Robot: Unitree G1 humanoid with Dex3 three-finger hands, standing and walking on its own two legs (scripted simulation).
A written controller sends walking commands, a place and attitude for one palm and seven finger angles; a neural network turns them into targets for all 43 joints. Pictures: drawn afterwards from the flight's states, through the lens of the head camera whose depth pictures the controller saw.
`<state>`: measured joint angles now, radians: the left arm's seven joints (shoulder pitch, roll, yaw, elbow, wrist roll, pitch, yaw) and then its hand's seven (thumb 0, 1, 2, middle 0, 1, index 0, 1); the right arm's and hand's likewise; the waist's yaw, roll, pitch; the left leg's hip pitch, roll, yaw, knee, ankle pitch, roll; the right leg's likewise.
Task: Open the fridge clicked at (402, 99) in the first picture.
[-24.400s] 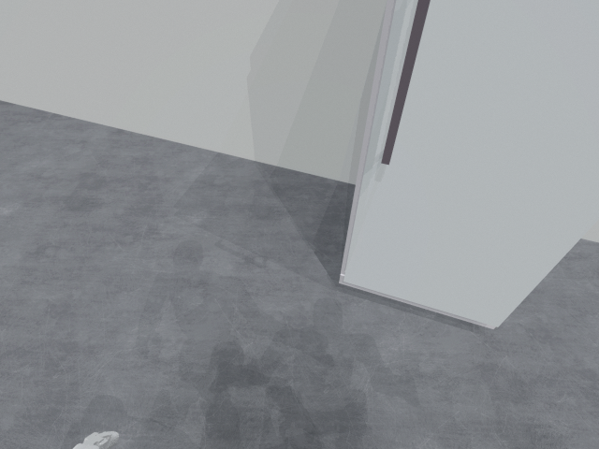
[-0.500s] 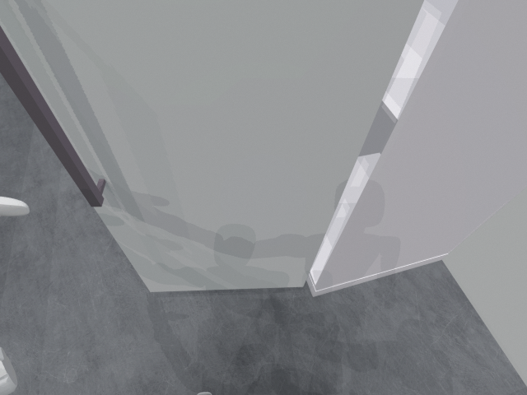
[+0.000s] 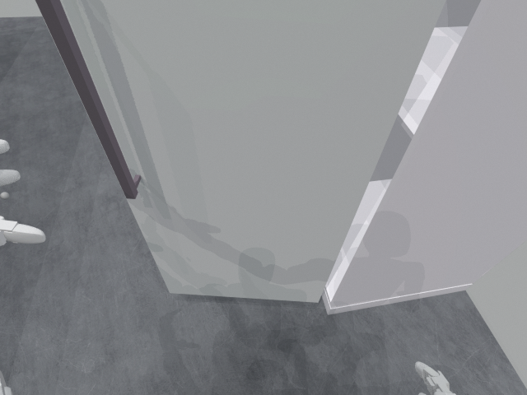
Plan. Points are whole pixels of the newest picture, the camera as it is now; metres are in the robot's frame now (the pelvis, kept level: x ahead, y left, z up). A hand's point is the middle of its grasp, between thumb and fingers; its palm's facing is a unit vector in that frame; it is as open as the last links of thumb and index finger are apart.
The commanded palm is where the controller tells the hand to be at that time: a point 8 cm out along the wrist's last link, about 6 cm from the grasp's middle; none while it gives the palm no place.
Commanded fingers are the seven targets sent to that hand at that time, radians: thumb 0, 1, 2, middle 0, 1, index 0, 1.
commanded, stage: draw the hand back to the body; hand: left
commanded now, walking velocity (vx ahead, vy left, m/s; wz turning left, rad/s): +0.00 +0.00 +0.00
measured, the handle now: (99, 102) +0.51 +0.32 +0.17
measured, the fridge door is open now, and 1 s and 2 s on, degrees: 77 77 77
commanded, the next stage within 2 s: step back with the hand held close in 1.58 s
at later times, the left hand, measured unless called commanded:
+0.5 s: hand (2, 230) +0.26 +0.34 +0.15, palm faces +0.12 -0.99 -0.02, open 14.6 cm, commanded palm +0.22 +0.37 +0.17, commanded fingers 0.00 -0.33 0.31 -0.24 -1.02 -0.24 -1.02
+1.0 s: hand (21, 240) +0.24 +0.29 +0.17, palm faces +0.53 -0.78 -0.35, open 10.8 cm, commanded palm +0.18 +0.32 +0.18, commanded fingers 0.00 0.57 0.74 -0.21 -0.49 -0.21 -0.49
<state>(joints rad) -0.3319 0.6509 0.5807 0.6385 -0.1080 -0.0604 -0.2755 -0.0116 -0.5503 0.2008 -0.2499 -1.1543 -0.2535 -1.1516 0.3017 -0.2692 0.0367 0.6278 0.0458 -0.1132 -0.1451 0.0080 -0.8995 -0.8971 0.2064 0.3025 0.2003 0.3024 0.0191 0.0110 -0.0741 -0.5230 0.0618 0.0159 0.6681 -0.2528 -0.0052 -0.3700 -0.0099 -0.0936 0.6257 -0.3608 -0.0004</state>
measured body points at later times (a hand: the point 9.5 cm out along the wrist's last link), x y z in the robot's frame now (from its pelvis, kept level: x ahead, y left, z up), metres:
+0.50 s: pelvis -0.01 +0.01 +0.01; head -0.02 +0.01 +0.46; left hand +0.25 +0.39 +0.16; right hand +0.15 -0.24 -0.06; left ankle +0.05 +0.12 -0.72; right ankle -0.03 -0.12 -0.72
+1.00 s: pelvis +0.02 +0.00 +0.02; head +0.00 -0.02 +0.47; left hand +0.20 +0.33 +0.19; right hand +0.20 -0.23 -0.06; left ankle +0.05 +0.12 -0.72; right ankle -0.03 -0.12 -0.72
